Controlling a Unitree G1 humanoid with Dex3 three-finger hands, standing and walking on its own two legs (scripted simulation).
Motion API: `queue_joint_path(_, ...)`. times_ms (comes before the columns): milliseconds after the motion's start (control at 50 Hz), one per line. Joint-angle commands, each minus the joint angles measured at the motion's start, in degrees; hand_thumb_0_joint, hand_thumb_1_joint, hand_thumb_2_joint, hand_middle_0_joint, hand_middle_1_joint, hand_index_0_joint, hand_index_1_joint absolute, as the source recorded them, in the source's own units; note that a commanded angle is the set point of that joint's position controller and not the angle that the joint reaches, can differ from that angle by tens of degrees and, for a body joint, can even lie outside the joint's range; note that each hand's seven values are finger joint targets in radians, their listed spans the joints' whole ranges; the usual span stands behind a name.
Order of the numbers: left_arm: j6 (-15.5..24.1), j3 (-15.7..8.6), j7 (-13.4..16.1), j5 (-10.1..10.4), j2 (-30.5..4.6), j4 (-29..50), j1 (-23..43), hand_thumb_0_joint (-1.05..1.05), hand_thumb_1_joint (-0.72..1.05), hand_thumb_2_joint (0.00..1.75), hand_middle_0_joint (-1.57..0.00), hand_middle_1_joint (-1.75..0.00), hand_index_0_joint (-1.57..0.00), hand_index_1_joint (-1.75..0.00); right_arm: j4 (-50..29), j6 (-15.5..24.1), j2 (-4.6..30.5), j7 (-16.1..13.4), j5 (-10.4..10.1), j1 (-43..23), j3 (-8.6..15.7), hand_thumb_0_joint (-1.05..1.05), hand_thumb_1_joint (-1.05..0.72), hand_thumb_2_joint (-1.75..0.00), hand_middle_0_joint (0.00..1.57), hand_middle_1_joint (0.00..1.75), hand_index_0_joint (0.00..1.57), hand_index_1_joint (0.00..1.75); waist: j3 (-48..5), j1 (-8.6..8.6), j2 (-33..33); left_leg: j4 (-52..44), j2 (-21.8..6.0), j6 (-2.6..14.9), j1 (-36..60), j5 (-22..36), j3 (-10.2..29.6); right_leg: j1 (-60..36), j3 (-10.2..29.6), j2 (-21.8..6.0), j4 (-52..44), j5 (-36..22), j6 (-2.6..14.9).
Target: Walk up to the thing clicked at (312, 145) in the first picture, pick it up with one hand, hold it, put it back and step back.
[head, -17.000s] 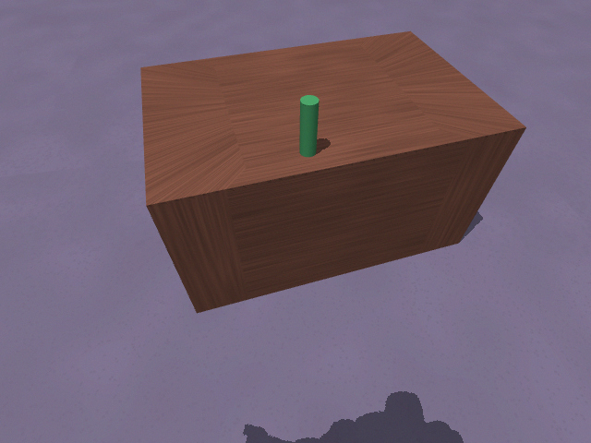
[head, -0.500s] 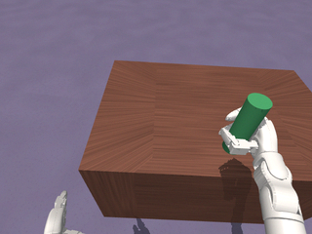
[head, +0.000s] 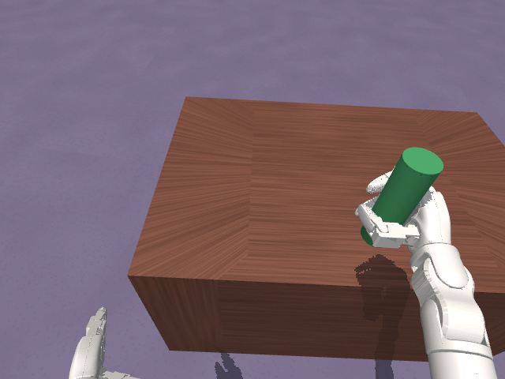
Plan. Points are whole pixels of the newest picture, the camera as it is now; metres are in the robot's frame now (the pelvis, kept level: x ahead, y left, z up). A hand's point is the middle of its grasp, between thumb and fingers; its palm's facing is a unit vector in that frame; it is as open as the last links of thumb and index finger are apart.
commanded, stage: hold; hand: right
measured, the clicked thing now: (395, 203) +0.32 -0.18 +0.15
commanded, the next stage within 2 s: crouch in 0.60 s
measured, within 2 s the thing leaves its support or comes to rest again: neither
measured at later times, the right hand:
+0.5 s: hand (382, 214) +0.32 -0.17 +0.13, palm faces +0.04 +1.00 -0.01, open 6.4 cm
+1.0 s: hand (371, 214) +0.34 -0.16 +0.10, palm faces +0.05 +1.00 +0.02, open 6.4 cm
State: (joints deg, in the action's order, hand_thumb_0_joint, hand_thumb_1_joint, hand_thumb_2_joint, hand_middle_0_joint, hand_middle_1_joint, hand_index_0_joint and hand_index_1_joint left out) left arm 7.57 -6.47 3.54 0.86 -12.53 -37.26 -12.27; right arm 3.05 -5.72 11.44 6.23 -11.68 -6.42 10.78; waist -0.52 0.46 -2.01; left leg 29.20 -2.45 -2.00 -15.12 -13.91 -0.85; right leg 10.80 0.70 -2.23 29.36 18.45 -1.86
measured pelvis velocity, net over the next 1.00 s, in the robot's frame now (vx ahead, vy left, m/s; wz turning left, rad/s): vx -0.01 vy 0.00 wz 0.00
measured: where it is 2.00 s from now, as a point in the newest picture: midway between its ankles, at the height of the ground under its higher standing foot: outside the picture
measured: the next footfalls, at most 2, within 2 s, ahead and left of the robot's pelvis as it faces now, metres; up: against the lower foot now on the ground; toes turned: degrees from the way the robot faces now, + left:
none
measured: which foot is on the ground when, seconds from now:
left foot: down 0.00-1.00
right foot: down 0.00-1.00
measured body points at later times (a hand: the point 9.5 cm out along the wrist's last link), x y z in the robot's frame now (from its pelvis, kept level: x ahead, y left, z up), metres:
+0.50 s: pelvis +0.00 +0.00 +0.00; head +0.00 +0.01 +0.45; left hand +0.16 +0.26 -0.09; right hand +0.31 -0.22 +0.13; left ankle +0.02 +0.14 -0.74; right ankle -0.03 -0.14 -0.74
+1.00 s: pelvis -0.01 +0.00 +0.00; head +0.00 +0.01 +0.45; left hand +0.15 +0.26 -0.09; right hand +0.33 -0.22 +0.10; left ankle +0.02 +0.14 -0.74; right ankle -0.03 -0.14 -0.74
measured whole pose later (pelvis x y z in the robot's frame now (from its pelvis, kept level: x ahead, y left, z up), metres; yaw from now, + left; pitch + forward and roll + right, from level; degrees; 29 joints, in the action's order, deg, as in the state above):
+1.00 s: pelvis -0.01 +0.00 +0.00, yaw +0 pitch +1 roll +0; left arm 8.3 -5.1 2.9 0.6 -11.4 -38.8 -10.9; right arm 15.0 -3.0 12.0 6.5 -11.3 -12.8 11.8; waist 0.2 1.5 -1.4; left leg 30.3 -2.5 -1.8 -17.6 -13.5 -0.9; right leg 13.3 0.8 -2.2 30.3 17.9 -2.0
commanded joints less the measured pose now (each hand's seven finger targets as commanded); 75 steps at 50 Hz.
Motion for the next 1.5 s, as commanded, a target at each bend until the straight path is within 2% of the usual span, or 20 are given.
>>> queue_joint_path(0,3.12,-1.78,0.04,-0.01,-7.00,9.59,6.21,0.00,-0.54,0.05,-0.05,-0.05,-0.05,-0.05,-13.73,3.99,7.05,0.37,-0.64,-17.18,2.25,0.00,-0.49,-1.37,1.41,1.49,1.43,1.49,-13.01,0.00,2.13,-2.55,1.80,0.88,6.21,16.30,-2.96,-2.13,-1.61,1.89,-3.05,-17.37,1.76)
queue_joint_path(180,2.82,-3.62,0.14,0.16,-8.64,9.94,4.64,0.00,-0.54,0.04,-0.05,-0.05,-0.05,-0.05,-14.88,4.30,9.05,0.06,-0.65,-17.49,3.83,0.00,-0.50,-1.35,1.41,1.48,1.43,1.48,-13.43,0.46,2.13,-2.82,1.89,0.90,6.34,15.57,-2.96,-2.67,-1.63,1.79,-3.35,-16.53,1.92)
queue_joint_path(420,3.05,-2.52,0.18,0.20,-7.53,8.89,5.03,0.00,-0.54,0.05,-0.05,-0.05,-0.05,-0.05,-14.58,4.06,8.49,0.25,-0.76,-17.97,3.25,0.00,-0.48,-1.35,1.40,1.48,1.42,1.48,-13.06,0.35,0.82,-2.60,2.19,1.20,5.95,16.05,-3.19,-2.96,-1.28,1.38,-3.46,-18.47,1.51)
queue_joint_path(540,3.27,-1.55,-0.21,0.12,-6.49,9.00,6.60,0.00,-0.54,0.04,-0.05,-0.05,-0.05,-0.05,-15.65,3.67,8.69,0.42,-0.62,-19.97,3.21,0.00,-0.49,-1.34,1.41,1.47,1.43,1.47,-11.41,0.02,0.93,-3.75,1.79,0.92,5.77,12.11,-2.86,-1.42,-1.65,1.96,-4.09,-13.09,1.97)
queue_joint_path(580,3.17,-3.41,0.15,0.02,-8.54,8.33,5.06,0.00,-0.54,0.04,-0.05,-0.05,-0.05,-0.05,-13.08,3.28,8.58,0.50,-0.68,-18.19,3.52,0.00,-0.48,-1.34,1.40,1.47,1.42,1.47,-11.85,0.67,3.45,-3.75,1.89,0.80,5.67,12.79,-2.99,-1.86,-1.56,1.87,-4.10,-13.60,2.12)
queue_joint_path(680,3.42,-1.49,-0.14,0.09,-6.32,8.39,4.89,0.00,-0.53,0.05,-0.05,-0.07,-0.07,-0.05,-14.17,3.14,7.69,0.48,-0.63,-19.80,2.58,0.00,-0.41,-1.36,1.35,1.46,1.38,1.46,-13.43,0.39,1.69,-2.98,1.78,0.97,6.38,16.09,-2.77,-3.05,-1.66,1.82,-3.45,-17.19,1.84)
queue_joint_path(720,3.75,0.65,-0.38,0.03,-4.33,8.79,6.22,0.00,-0.55,0.06,-0.04,-0.05,-0.04,-0.05,-14.79,3.21,6.88,0.51,-0.56,-20.62,1.78,0.00,-0.54,-1.34,1.42,1.46,1.44,1.46,-12.86,0.12,0.88,-3.21,1.68,0.95,6.44,15.16,-2.68,-2.53,-1.83,2.03,-3.45,-16.12,1.83)
queue_joint_path(760,3.58,-2.46,0.17,0.07,-8.05,8.74,5.64,0.00,-0.55,0.06,-0.04,-0.05,-0.04,-0.05,-12.11,2.70,8.85,0.21,-0.31,-20.32,3.53,0.00,-0.53,-1.35,1.43,1.47,1.44,1.47,-11.92,0.95,3.11,-3.79,1.76,0.71,4.91,13.10,-2.67,-2.20,-1.73,2.03,-3.99,-13.57,2.23)
queue_joint_path(800,3.44,-0.45,-0.48,-0.12,-5.76,5.91,4.37,0.00,-0.54,0.05,-0.04,-0.05,-0.05,-0.05,-10.09,2.88,8.11,0.18,-0.15,-20.32,3.20,0.00,-0.51,-1.35,1.42,1.48,1.44,1.48,-10.38,0.67,1.19,-3.56,1.87,1.02,4.32,12.12,-2.72,-0.94,-1.62,1.83,-4.28,-12.83,1.98)
queue_joint_path(840,3.64,-2.30,-0.30,0.02,-7.69,6.69,5.92,0.00,-0.55,0.05,-0.04,-0.05,-0.05,-0.05,-6.46,3.49,8.17,0.31,-0.39,-21.20,3.60,0.00,-0.51,-1.35,1.42,1.47,1.44,1.47,-9.23,1.36,3.39,-3.75,2.13,0.85,2.91,10.20,-2.91,0.04,-1.41,1.61,-4.34,-10.94,2.26)
queue_joint_path(940,4.43,-2.38,-0.05,-0.09,-8.11,8.70,7.97,0.00,-0.55,0.05,-0.05,-0.05,-0.05,-0.05,-0.59,8.57,10.17,0.69,-0.28,-30.20,4.39,0.00,-0.52,-1.34,1.42,1.47,1.44,1.47,-12.48,2.75,4.30,-2.84,1.50,0.56,1.74,8.76,-1.60,1.14,-1.72,2.07,-2.54,-8.45,2.77)
queue_joint_path(1020,3.94,-0.31,0.82,-0.06,-6.35,8.63,3.46,0.00,-0.55,0.06,-0.05,-0.05,-0.05,-0.05,6.15,12.87,10.97,0.84,0.10,-34.33,4.22,0.00,-0.50,-1.35,1.43,1.49,1.45,1.49,-17.88,2.97,3.17,0.14,1.07,0.60,3.00,16.43,-0.88,0.46,-2.03,2.30,0.26,-15.43,2.40)
queue_joint_path(1060,3.79,-2.37,1.24,-0.07,-8.86,10.56,4.63,0.00,-0.55,0.06,-0.05,-0.05,-0.05,-0.05,9.63,14.92,12.54,1.13,0.17,-36.13,5.44,0.00,-0.48,-1.35,1.42,1.48,1.44,1.48,-19.64,3.61,2.76,1.38,1.14,0.86,2.20,17.93,-0.81,0.58,-1.70,1.96,1.22,-17.18,2.11)
queue_joint_path(1100,3.21,1.00,0.73,-0.11,-5.47,9.73,4.29,0.00,-0.56,0.06,-0.05,-0.05,-0.05,-0.05,14.56,16.35,11.49,1.23,0.41,-36.23,4.92,0.00,-0.50,-1.37,1.43,1.49,1.45,1.49,-17.07,3.22,1.95,1.61,1.09,0.97,0.59,15.29,-0.66,3.82,-1.82,2.01,1.68,-14.53,2.14)
queue_joint_path(1160,2.99,1.90,0.45,-0.18,-4.25,8.91,5.00,0.00,-0.56,0.06,-0.05,-0.05,-0.05,-0.05,19.80,19.31,13.05,1.50,0.67,-38.53,5.74,0.00,-0.49,-1.38,1.43,1.50,1.45,1.50,-15.79,2.84,0.70,2.35,1.14,1.19,-1.96,10.41,-0.24,7.75,-1.81,1.89,2.51,-9.78,2.09)
queue_joint_path(1240,2.96,0.35,0.71,-0.57,-7.42,14.89,4.39,0.00,-0.56,0.06,-0.05,-0.06,-0.06,-0.05,21.15,22.87,16.11,1.40,1.31,-44.15,7.01,0.00,-0.50,-1.39,1.43,1.51,1.45,1.51,-24.10,3.64,1.01,5.12,1.43,1.18,-0.35,13.81,-0.06,7.93,-1.71,1.81,5.42,-12.65,1.86)
queue_joint_path(1300,3.05,-2.74,1.09,-0.58,-10.60,18.50,4.06,0.00,-0.56,0.06,-0.05,-0.06,-0.06,-0.06,26.53,24.39,14.80,1.08,1.35,-44.40,6.86,0.00,-0.48,-1.37,1.41,1.49,1.43,1.49,-23.20,5.28,3.25,5.78,1.55,0.97,-1.52,12.66,0.00,10.20,-1.66,1.91,6.18,-10.66,2.21)
queue_joint_path(1380,3.12,1.80,0.28,-0.57,-5.77,19.81,0.46,0.00,-0.55,0.06,-0.05,-0.06,-0.06,-0.06,30.45,26.95,14.10,1.18,2.09,-47.52,6.29,0.00,-0.45,-1.36,1.38,1.47,1.41,1.47,-24.16,4.92,0.43,8.33,1.93,1.60,-5.06,14.29,-0.23,11.30,-1.22,1.50,8.54,-14.84,1.56)
queue_joint_path(1440,3.02,-1.58,0.43,-1.03,-9.14,19.90,-0.68,0.00,-0.55,0.06,-0.06,-0.06,-0.06,-0.06,35.32,27.74,16.54,1.05,3.15,-48.77,7.52,0.00,-0.45,-1.36,1.38,1.47,1.41,1.47,-24.54,6.37,0.60,9.96,1.80,1.59,-7.85,14.04,0.19,13.18,-1.30,1.63,10.34,-13.91,1.77)
queue_joint_path(1480,3.09,-0.04,-0.11,-1.20,-7.64,21.84,-1.39,0.00,-0.55,0.06,-0.06,-0.06,-0.06,-0.06,34.11,28.49,15.05,1.18,3.48,-51.32,6.56,0.00,-0.45,-1.37,1.38,1.48,1.41,1.48,-26.46,6.52,-0.25,10.79,1.89,1.68,-8.85,13.59,0.27,13.05,-1.18,1.52,11.15,-13.86,1.66)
